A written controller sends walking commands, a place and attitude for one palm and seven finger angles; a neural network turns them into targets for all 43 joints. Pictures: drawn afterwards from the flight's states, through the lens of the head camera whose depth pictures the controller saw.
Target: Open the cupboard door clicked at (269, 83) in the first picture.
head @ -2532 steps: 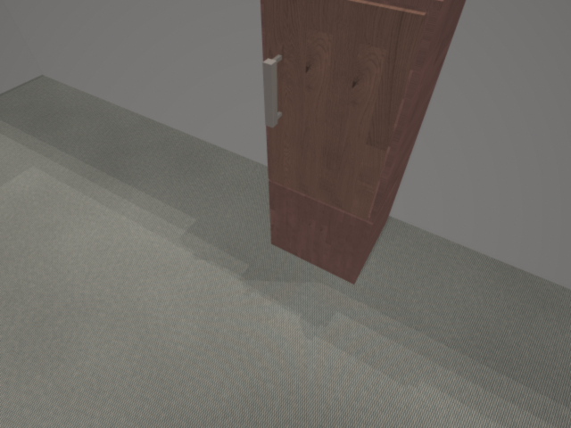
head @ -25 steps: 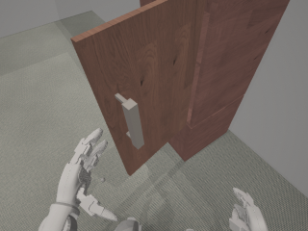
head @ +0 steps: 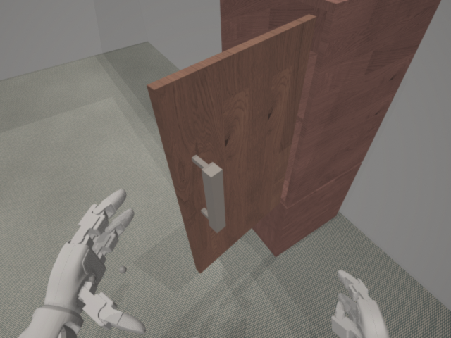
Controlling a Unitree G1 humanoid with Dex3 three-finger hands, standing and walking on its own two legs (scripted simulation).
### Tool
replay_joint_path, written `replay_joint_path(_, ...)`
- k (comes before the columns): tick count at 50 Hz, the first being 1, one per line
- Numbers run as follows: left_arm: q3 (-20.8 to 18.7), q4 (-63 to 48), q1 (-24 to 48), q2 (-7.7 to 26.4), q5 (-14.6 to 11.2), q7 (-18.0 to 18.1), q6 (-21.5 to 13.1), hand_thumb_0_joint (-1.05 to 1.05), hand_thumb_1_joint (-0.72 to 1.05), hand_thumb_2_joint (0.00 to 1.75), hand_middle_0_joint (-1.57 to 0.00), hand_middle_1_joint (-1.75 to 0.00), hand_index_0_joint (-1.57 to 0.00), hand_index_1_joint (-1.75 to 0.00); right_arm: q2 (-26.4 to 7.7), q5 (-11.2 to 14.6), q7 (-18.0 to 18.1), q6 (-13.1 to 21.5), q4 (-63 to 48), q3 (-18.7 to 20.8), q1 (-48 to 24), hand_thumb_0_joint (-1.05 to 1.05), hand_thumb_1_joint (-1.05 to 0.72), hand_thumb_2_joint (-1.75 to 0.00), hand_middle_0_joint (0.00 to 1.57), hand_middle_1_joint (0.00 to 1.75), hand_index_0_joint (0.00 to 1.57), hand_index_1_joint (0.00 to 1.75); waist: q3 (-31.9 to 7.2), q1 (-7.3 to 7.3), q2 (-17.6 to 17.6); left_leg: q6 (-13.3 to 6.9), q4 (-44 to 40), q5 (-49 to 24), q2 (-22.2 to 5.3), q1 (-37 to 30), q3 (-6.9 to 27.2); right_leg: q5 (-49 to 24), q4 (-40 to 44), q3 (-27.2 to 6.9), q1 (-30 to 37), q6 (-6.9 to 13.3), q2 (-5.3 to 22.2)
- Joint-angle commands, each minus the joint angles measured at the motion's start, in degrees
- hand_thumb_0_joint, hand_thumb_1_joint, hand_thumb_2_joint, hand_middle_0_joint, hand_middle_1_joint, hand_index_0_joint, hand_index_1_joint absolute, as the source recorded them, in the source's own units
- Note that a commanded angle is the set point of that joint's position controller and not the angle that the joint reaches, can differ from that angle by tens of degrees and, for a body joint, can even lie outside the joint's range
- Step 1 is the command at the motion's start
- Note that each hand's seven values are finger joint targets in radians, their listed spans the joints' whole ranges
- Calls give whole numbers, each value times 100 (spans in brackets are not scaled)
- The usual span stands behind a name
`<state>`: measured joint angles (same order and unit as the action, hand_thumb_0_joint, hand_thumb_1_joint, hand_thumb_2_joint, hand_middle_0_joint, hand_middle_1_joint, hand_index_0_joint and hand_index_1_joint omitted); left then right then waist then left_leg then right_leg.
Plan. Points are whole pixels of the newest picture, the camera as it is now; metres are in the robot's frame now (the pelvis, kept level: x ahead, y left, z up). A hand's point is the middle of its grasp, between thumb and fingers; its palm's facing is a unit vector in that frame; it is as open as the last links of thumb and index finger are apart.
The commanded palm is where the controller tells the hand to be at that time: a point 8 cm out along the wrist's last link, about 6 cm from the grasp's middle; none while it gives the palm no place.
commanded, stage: draw the hand back to the body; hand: left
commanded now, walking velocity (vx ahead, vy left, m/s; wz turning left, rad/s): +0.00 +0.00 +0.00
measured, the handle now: (208, 195) +0.37 +0.06 +0.06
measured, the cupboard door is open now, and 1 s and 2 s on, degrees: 100 100 100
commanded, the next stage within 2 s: step back with the hand held close in 1.08 s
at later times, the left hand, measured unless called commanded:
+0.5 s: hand (53, 230) +0.22 +0.24 +0.17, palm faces +0.31 -0.86 -0.40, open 11.5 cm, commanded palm +0.18 +0.29 +0.19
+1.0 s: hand (33, 215) +0.23 +0.26 +0.19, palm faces +0.40 -0.82 -0.41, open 7.5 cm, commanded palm +0.18 +0.30 +0.21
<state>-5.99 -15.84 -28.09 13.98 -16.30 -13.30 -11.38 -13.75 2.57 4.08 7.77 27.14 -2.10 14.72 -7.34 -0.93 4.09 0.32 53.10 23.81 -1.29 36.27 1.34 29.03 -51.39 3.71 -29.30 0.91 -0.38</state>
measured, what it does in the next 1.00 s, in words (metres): rises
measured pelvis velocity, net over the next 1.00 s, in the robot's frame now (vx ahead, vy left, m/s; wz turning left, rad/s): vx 0.03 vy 0.01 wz -0.04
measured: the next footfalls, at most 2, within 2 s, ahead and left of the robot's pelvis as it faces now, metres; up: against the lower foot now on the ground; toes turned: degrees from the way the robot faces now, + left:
none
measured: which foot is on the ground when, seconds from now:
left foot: down 0.00-1.00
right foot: down 0.00-1.00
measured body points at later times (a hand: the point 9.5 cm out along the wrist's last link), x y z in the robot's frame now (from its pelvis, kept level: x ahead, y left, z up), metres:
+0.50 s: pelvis +0.02 +0.02 +0.05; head +0.01 +0.00 +0.50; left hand +0.20 +0.29 +0.19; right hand +0.20 -0.21 -0.04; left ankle +0.03 +0.12 -0.69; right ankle -0.03 -0.11 -0.69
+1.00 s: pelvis +0.03 +0.01 +0.05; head +0.01 -0.02 +0.50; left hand +0.20 +0.30 +0.22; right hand +0.20 -0.22 -0.03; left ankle +0.03 +0.12 -0.69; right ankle -0.03 -0.11 -0.69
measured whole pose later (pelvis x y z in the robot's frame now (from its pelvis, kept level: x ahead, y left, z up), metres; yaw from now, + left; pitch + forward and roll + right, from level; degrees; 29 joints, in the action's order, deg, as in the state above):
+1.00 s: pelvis +0.03 +0.01 +0.05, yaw -3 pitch -3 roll +0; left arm -18.1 -20.4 -27.2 18.9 -3.3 6.4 -4.0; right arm -13.1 -0.1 5.2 5.6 36.7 -1.0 10.9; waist 0.4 -3.5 3.6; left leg -0.3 23.4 12.8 -0.8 7.9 -2.4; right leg 15.8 -20.5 0.3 -1.9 0.1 -0.1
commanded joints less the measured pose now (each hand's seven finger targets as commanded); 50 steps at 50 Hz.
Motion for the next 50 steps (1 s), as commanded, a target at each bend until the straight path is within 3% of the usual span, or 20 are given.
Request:
replay_joint_path(1, -727, -1949, 862, 1463, 699, 730, -134, 0, -29, 39, -16, -30, -16, -30, -526, -96, 226, 278, -904, 248, -604, 0, -90, -90, 20, 30, 20, 30, -538, -192, -165, -162, -1121, -863, 101, -1279, -59, -1434, 1552, -415, -39, -11, -37)
replay_joint_path(2, -498, -1683, 425, 922, 786, 1105, 59, 0, -26, 40, -16, -30, -16, -30, -409, -117, 279, 245, -867, 187, -560, 0, -90, -90, 20, 30, 20, 30, -174, -44, -143, -157, -1212, -762, 112, -1415, -99, -1256, 1752, -366, -108, -17, -5)
replay_joint_path(4, -283, -1561, 144, 718, 1053, 1510, 301, 0, -18, 43, -16, -30, -16, -30, -409, -138, 304, 166, -745, 168, -565, 0, -90, -90, 20, 30, 20, 30, 25, -12, -383, -185, -1345, -795, 72, -1601, -122, -1243, 1932, -299, 84, -47, 5)
replay_joint_path(8, -653, -1583, 220, 1099, 1302, 1936, 428, 0, -5, 50, -17, -30, -17, -30, -464, -203, 355, 81, -577, 145, -758, 0, -90, -90, 20, 30, 20, 30, 14, -84, -271, -189, -1761, -1001, 54, -2016, -169, -1429, 2276, -258, 603, -45, 15)
replay_joint_path(11, -678, -1718, 311, 1081, 1374, 2058, 425, 0, 6, 54, -17, -30, -17, -30, -438, -216, 361, 88, -497, 115, -828, 0, -90, -90, 20, 30, 20, 30, 36, -90, -64, -168, -2108, -1271, 34, -2363, -166, -1695, 2384, -183, 941, -31, 11)
replay_joint_path(16, -821, -1871, 402, 1148, 1447, 2153, 397, 0, 23, 62, -18, -30, -18, -30, -472, -237, 321, 178, -342, 120, -912, 0, -90, -90, 20, 30, 20, 30, 87, -123, 53, -126, -2571, -1768, -12, -2802, -132, -2045, 2623, -109, 1408, -17, -23)
replay_joint_path(19, -1025, -1708, 128, 1190, 1422, 2156, 410, 0, 34, 66, -18, -30, -18, -30, -468, -249, 274, 185, -257, 140, -958, 0, -90, -90, 20, 30, 20, 30, 199, -178, -206, -121, -2753, -2049, -24, -2881, -181, -2303, 2770, -97, 1701, -32, -19)
replay_joint_path(23, -1347, -1666, 216, 1357, 1411, 2145, 387, 0, 48, 72, -19, -30, -19, -30, -506, -261, 224, 141, -143, 193, -991, 0, -90, -90, 20, 30, 20, 30, 272, -213, -236, -94, -2925, -2263, -45, -3022, -225, -2460, 2967, -105, 1930, -33, -39)
replay_joint_path(26, -1512, -1802, 338, 1407, 1395, 2139, 353, 0, 58, 76, -19, -30, -19, -30, -495, -268, 195, 119, -118, 219, -999, 0, -90, -90, 20, 30, 20, 30, 206, -218, -46, -89, -3030, -2431, -38, -3172, -243, -2577, 3040, -117, 2048, -37, -30)
replay_joint_path(35, -2100, -1800, 593, 1714, 1319, 2140, 323, 0, 90, 90, -20, -30, -20, -30, -510, -268, 153, 73, 12, 293, -1059, 0, -90, -90, 20, 30, 20, 30, 253, -256, -57, -92, -3118, -2679, -40, -3381, -317, -2852, 3245, -144, 2231, -52, -48)
replay_joint_path(39, -1734, -1526, 474, 1351, 1321, 2068, 378, 0, 90, 90, -20, -30, -20, -30, -529, -262, 102, 50, 22, 318, -1059, 0, -90, -90, 20, 30, 20, 30, 434, -206, -65, -97, -3171, -2680, -52, -3401, -341, -2844, 3300, -149, 2158, -73, -50)
replay_joint_path(43, -1926, -1631, 626, 1606, 1326, 2084, 361, 0, 90, 90, -20, -30, -20, -30, -557, -286, 123, 33, 27, 340, -1081, 0, -90, -90, 20, 30, 20, 30, 299, -252, -291, -120, -3181, -2527, -16, -3395, -359, -2822, 3350, -164, 2295, -71, -56)
replay_joint_path(47, -2006, -1764, 638, 1670, 1330, 2091, 315, 0, 90, 90, -20, -30, -20, -30, -493, -288, 149, 85, 40, 331, -1127, 0, -90, -90, 20, 30, 20, 30, 311, -270, -8, -132, -3163, -2468, 10, -3464, -403, -2829, 3388, -201, 2234, -75, -42)
replay_joint_path(50, -1978, -1698, 536, 1614, 1314, 2091, 309, 0, 90, 90, -20, -30, -20, -30, -484, -287, 152, 104, 71, 327, -1129, 0, -90, -90, 20, 30, 20, 30, 352, -267, -75, -128, -3153, -2479, 9, -3469, -412, -2864, 3408, -198, 2242, -82, -46)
